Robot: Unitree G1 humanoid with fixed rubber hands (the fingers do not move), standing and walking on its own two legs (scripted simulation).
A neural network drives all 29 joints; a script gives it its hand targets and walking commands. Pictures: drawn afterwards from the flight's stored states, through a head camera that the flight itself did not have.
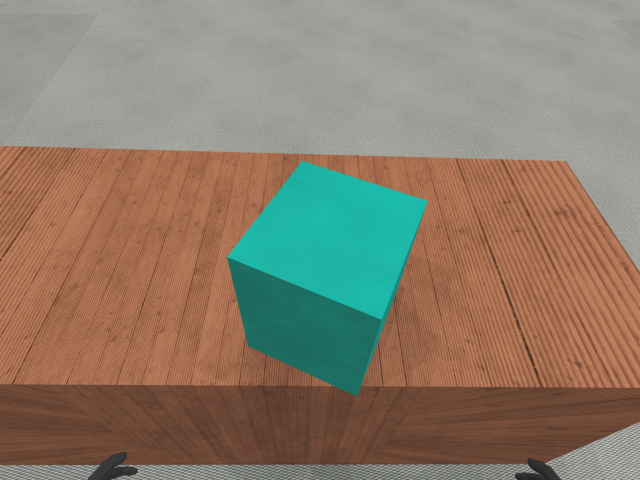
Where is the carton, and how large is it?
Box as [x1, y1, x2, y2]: [227, 161, 427, 395]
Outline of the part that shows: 302,161 227,256 248,345 356,395 394,297 427,201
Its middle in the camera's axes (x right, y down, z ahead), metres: +0.01 +0.07 +0.61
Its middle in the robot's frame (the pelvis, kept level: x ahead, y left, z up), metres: +0.42 -0.01 -0.03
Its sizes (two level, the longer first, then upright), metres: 0.210 0.200 0.250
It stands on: a pedestal, 0.62 m high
